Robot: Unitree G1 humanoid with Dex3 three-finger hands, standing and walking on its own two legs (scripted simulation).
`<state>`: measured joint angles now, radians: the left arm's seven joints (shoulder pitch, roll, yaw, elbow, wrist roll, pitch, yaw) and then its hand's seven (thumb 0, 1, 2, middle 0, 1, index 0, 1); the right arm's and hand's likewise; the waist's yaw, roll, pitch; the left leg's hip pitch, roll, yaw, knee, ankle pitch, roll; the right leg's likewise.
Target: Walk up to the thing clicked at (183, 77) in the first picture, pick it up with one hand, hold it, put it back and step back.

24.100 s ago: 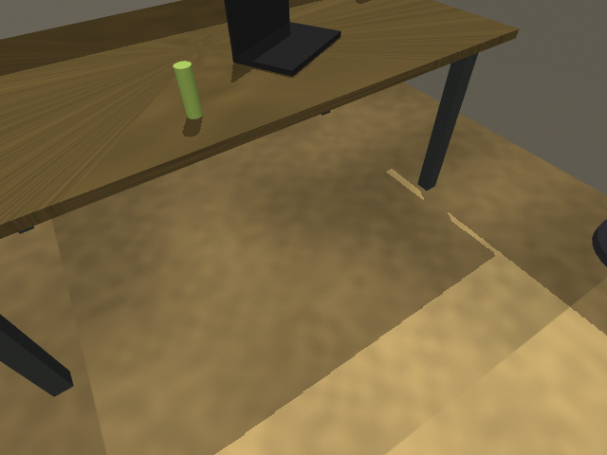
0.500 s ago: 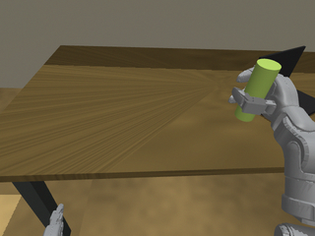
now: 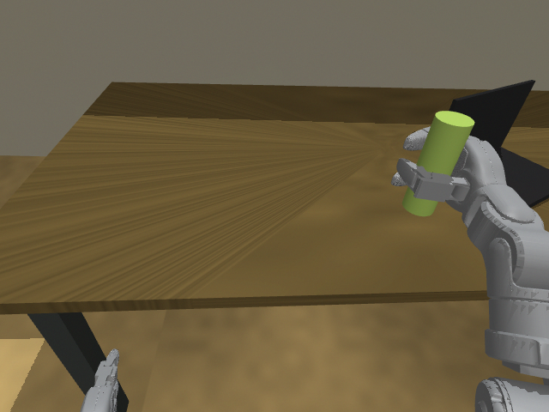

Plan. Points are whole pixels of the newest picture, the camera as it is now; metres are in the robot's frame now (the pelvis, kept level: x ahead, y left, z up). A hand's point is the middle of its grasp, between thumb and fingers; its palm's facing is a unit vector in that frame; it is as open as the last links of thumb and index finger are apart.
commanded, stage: crouch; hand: right
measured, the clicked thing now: (434, 166) +0.35 -0.18 +0.25
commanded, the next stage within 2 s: lower in 1.10 s
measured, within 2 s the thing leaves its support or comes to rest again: neither
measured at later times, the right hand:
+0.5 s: hand (389, 182) +0.44 -0.17 +0.17, palm faces +0.09 +1.00 +0.02, open 5.4 cm
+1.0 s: hand (382, 183) +0.48 -0.18 +0.14, palm faces +0.07 +1.00 +0.02, open 5.4 cm
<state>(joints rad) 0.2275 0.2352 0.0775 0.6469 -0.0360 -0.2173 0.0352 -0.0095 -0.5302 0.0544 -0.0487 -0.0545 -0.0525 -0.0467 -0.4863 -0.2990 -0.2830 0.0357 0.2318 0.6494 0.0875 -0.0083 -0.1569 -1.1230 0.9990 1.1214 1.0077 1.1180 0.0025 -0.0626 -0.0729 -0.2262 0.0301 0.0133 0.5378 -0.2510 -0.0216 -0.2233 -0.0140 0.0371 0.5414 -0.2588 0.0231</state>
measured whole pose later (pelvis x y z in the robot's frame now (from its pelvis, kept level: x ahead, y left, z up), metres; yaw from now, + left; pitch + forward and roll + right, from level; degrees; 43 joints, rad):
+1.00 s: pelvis +0.01 +0.00 -0.01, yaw +3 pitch +7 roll +1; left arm 0.25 0.22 0.03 0.51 -0.01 -0.17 0.06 -0.01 -0.52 0.05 -0.06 -0.06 -0.06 -0.05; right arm -0.79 -0.42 -0.34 0.95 0.13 -0.10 0.13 -0.01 -0.17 -1.10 0.99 1.11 1.00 1.10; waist 0.10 0.00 -0.07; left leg -0.48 0.00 -0.03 0.62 -0.26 -0.02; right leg -0.47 -0.04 0.00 0.64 -0.30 0.02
